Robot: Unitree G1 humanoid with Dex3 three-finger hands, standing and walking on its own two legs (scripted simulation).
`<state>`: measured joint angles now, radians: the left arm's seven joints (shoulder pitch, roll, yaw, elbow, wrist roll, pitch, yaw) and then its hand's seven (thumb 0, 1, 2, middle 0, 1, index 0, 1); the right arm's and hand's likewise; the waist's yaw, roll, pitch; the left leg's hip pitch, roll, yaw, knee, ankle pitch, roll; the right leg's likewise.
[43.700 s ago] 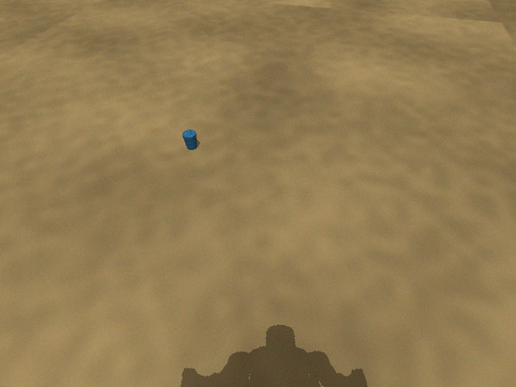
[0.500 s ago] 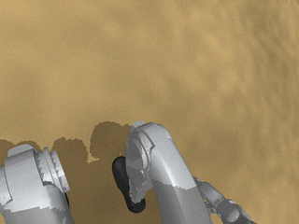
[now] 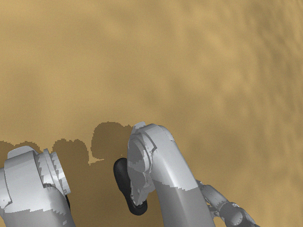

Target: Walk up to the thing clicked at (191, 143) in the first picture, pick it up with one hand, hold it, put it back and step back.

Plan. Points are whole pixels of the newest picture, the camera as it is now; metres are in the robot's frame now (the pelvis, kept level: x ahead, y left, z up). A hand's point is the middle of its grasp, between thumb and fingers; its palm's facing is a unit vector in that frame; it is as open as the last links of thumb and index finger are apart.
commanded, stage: rest palm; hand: left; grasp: from above
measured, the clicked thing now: out of the picture +0.41 +0.44 -0.26
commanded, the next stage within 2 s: close in 0.22 s
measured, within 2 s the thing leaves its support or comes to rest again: leaves its support in 1.86 s
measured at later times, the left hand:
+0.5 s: hand out of the picture +0.40 +0.44 -0.23, palm faces -0.40 -0.22 -0.89, open 13.3 cm
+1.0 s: hand out of the picture +0.40 +0.44 -0.22, palm faces -0.40 -0.22 -0.89, open 12.7 cm
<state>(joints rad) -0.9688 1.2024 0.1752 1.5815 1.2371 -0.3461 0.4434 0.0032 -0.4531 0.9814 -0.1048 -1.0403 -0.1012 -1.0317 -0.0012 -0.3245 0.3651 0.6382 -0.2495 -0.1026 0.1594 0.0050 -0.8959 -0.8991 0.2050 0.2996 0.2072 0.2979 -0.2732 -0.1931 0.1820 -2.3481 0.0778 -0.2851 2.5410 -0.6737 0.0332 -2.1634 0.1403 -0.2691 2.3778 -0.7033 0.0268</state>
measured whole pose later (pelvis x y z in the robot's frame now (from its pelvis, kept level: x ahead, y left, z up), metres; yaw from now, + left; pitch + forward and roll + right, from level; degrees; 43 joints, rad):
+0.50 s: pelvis +0.00 +0.00 +0.00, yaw +0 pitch +24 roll -16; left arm -0.99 1.21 0.17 1.61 1.24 -0.34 0.46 0.00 -0.37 0.89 -0.16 -1.00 -0.17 -0.97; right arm 0.00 -0.32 0.38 0.64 -0.25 -0.12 0.16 0.01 -0.89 -0.90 0.21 0.30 0.21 0.30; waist -0.28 -0.20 0.18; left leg -2.35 0.08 -0.29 2.55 -0.67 0.03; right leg -2.17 0.14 -0.27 2.38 -0.70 0.03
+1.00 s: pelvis +0.00 +0.00 +0.00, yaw +0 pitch +24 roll -16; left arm -1.01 1.23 0.15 1.63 1.25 -0.35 0.45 0.00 -0.24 0.70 -0.38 -0.79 -0.32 -0.77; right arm 0.01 -0.33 0.38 0.63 -0.25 -0.12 0.15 0.00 -0.89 -0.89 0.21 0.30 0.21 0.30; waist -0.29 -0.20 0.18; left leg -2.35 0.08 -0.28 2.55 -0.66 0.04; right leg -2.17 0.14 -0.27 2.38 -0.69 0.03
